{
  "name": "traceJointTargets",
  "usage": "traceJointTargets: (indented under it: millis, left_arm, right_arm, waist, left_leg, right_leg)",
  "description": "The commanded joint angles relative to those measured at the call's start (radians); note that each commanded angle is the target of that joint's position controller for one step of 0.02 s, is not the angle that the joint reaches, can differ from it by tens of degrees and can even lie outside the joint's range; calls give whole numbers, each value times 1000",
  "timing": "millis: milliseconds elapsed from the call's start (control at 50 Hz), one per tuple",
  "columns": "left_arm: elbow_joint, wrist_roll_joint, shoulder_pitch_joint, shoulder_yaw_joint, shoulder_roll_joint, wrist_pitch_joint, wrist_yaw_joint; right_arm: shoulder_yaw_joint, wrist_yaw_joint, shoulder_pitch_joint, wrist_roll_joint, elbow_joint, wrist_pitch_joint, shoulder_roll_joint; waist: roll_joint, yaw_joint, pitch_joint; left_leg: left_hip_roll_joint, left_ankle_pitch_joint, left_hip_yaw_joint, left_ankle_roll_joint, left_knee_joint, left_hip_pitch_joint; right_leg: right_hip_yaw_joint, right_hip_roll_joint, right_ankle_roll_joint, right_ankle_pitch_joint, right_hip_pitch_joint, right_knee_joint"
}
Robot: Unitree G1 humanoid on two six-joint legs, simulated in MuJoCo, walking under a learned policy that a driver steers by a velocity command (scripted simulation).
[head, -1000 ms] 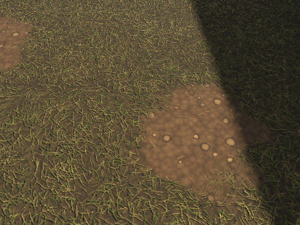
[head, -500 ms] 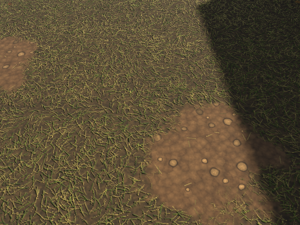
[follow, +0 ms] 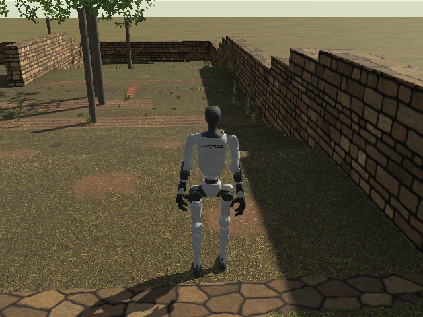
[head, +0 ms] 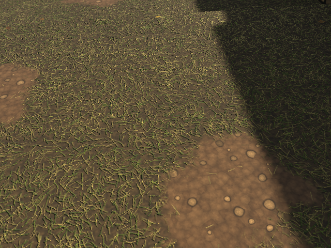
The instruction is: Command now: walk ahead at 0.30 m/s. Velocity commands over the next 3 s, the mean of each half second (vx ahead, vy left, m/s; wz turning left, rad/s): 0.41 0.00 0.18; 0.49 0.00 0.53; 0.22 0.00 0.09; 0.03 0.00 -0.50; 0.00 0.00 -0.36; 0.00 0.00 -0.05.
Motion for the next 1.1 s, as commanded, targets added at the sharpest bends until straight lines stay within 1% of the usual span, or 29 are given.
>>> traceJointTargets:
  millis: [20, 60, 80, 100, 120, 140, 160, 180, 200, 240, 300, 400, 460, 520, 560, 580, 600, 620, 640, 660, 680, 700, 740, 780, 860, 920, 1020, 1060, 1100]
  left_arm:
    - [-99, -1, -83, 17, 62, -42, -15]
    - [-94, -11, -40, 20, 44, -56, -16]
    - [-65, -16, 39, 23, 36, -60, -14]
    - [-27, -15, 148, 34, 53, -64, -7]
    - [-1, -1, 281, 54, 121, -74, 6]
    - [23, -11, 390, 79, 230, -65, 8]
    - [11, -6, 309, 64, 178, -54, 12]
    - [-29, -4, 202, 53, 146, -59, 7]
    - [-51, -4, 138, 50, 138, -67, 5]
    - [-57, -10, 112, 35, 102, -84, 14]
    - [-20, -11, 194, 24, 86, -97, 24]
    - [-22, -9, 190, 10, 79, -105, 29]
    - [-10, -13, 211, 12, 109, -109, 37]
    - [-12, -16, 189, 24, 153, -107, 51]
    - [-29, -10, 154, 36, 183, -92, 53]
    - [-46, -11, 129, 42, 194, -88, 43]
    - [-86, -5, 122, 34, 136, -89, 30]
    - [-156, -29, 134, 33, 98, -91, 10]
    - [-186, -16, 12, 40, 149, -102, 3]
    - [-210, -21, -38, 40, 158, -115, -1]
    - [-203, -18, -33, 41, 151, -117, 3]
    - [-205, -2, -26, 41, 140, -101, 6]
    - [-212, 18, -4, 39, 120, -61, 0]
    - [-239, 21, -52, 39, 120, -37, -6]
    - [-321, 15, -248, 41, 142, -22, -13]
    - [-364, 13, -345, 37, 146, -21, -19]
    - [-438, 4, -494, 18, 146, -34, -29]
    - [-455, -3, -486, 14, 156, -47, -24]
    - [-418, -8, -331, 25, 194, -62, -7]
  right_arm:
    - [-36, 1, 40, -3, -17, -20, -147]
    - [-39, 5, -1, 5, -26, -28, -143]
    - [-41, 7, -21, 7, -33, -30, -143]
    - [-38, 9, -28, 3, -40, -36, -128]
    - [-23, 18, -63, -1, -66, -47, -74]
    - [-15, 30, -64, 0, -114, -55, -36]
    - [-31, 39, -112, -29, -129, -52, -106]
    - [-30, 51, -155, -27, -140, -55, -93]
    - [-24, 59, -147, -13, -132, -60, -70]
    - [-29, 68, -129, -15, -119, -52, -72]
    - [-32, 70, -165, -9, -131, -31, -67]
    - [-12, 74, -381, -4, -225, -26, -41]
    - [-5, 80, -458, -3, -269, -24, -48]
    - [-23, 70, -356, -7, -254, -27, -92]
    - [-50, 64, -148, -11, -193, -32, -136]
    - [-70, 59, -34, -22, -161, -35, -174]
    - [-96, 50, 20, -26, -160, -32, -258]
    - [-105, 56, -29, -16, -185, -18, -311]
    - [-99, 52, -73, 5, -184, -12, -284]
    - [-86, 47, -127, 9, -193, -15, -236]
    - [-75, 45, -161, 6, -195, -22, -194]
    - [-67, 38, -180, 10, -202, -32, -175]
    - [-60, 32, -166, 18, -202, -53, -174]
    - [-65, 31, -124, 23, -197, -63, -207]
    - [-66, 33, -14, 22, -198, -55, -217]
    - [-65, 29, 51, 19, -203, -49, -221]
    - [-65, 17, 112, 6, -215, -44, -231]
    - [-68, 8, 103, 0, -223, -40, -243]
    - [-73, 6, 41, 1, -246, -42, -262]
  waist:
    - [107, 4, 204]
    - [95, 41, 198]
    - [72, 73, 185]
    - [24, 110, 156]
    - [-165, 165, 117]
    - [-374, 168, 84]
    - [-211, 113, 149]
    - [-93, 75, 185]
    - [-52, 44, 179]
    - [-49, 16, 149]
    - [-70, 19, 129]
    - [-90, 37, 173]
    - [-98, 45, 182]
    - [-119, -16, 101]
    - [-138, -103, -13]
    - [-113, -166, -62]
    - [37, -161, -138]
    - [185, -83, -208]
    - [39, -85, -95]
    - [-12, -57, 1]
    - [-94, -7, 56]
    - [-105, 26, 64]
    - [-64, 56, 49]
    - [-35, 52, 57]
    - [19, -20, 83]
    - [38, -59, 72]
    - [60, -100, 86]
    - [71, -83, 89]
    - [91, -9, 26]
  left_leg:
    - [295, -323, -320, 170, -261, -54]
    - [239, -258, -229, 145, -204, -132]
    - [203, -232, -184, 133, -142, -212]
    - [162, -185, -137, 116, -32, -307]
    - [63, -110, -7, 76, 272, -421]
    - [-47, -246, 89, 48, 547, -634]
    - [24, -228, 8, 66, 711, -669]
    - [66, -120, -24, 74, 743, -674]
    - [88, -35, -36, 68, 728, -637]
    - [99, 51, -29, 48, 690, -588]
    - [71, 111, -11, 37, 685, -634]
    - [45, 241, 70, 29, 427, -602]
    - [20, 259, 141, 58, 269, -502]
    - [-53, 187, 188, 121, 240, -356]
    - [-94, 126, 173, 176, 204, -151]
    - [-75, 106, 110, 212, 118, 21]
    - [168, 25, -210, 282, 102, 204]
    - [370, -38, -793, 450, -83, 382]
    - [339, -114, -703, 403, -152, 302]
    - [319, -49, -583, 357, -176, 170]
    - [275, 101, -489, 312, -190, 50]
    - [225, 213, -410, 284, -189, -32]
    - [169, 350, -318, 266, -189, -97]
    - [133, 407, -271, 251, -194, -114]
    - [107, 443, -283, 181, -198, -41]
    - [106, 493, -306, 157, -169, 60]
    - [120, 601, -353, 179, -107, 182]
    - [115, 753, -351, 154, -36, 187]
    - [73, 950, -333, 85, 95, 113]
  right_leg:
    - [21, -51, -9, -39, -190, 31]
    - [-26, -18, -13, 12, -18, -110]
    - [-53, 18, -12, 54, 133, -185]
    - [-20, 18, -13, 51, 305, -232]
    - [249, -171, -42, -106, 441, -388]
    - [667, -378, -141, -324, 520, -549]
    - [693, -403, -173, -345, 414, -547]
    - [595, -367, -161, -296, 335, -540]
    - [482, -326, -136, -180, 296, -555]
    - [312, -268, -96, 38, 291, -570]
    - [145, -237, -69, 380, 355, -535]
    - [-24, -200, -50, 591, 297, -539]
    - [-78, -222, -45, 746, 319, -517]
    - [-132, -243, -28, 1170, 407, -320]
    - [-140, -259, -35, 1215, 397, -13]
    - [-153, -237, -29, 1027, 283, 223]
    - [-156, -151, -12, 381, 56, 578]
    - [2, 58, 19, -178, -305, 867]
    - [117, -25, 2, -62, -425, 845]
    - [111, -66, 0, 37, -420, 761]
    - [108, -99, 9, 78, -355, 670]
    - [113, -119, 26, 80, -287, 609]
    - [106, -132, 59, 70, -220, 528]
    - [81, -135, 86, 108, -247, 452]
    - [59, -125, 115, 270, -374, 277]
    - [63, -100, 114, 338, -427, 182]
    - [56, -45, 95, 326, -440, 17]
    - [56, -11, 71, 313, -353, -72]
    - [52, 48, 33, 289, -79, -166]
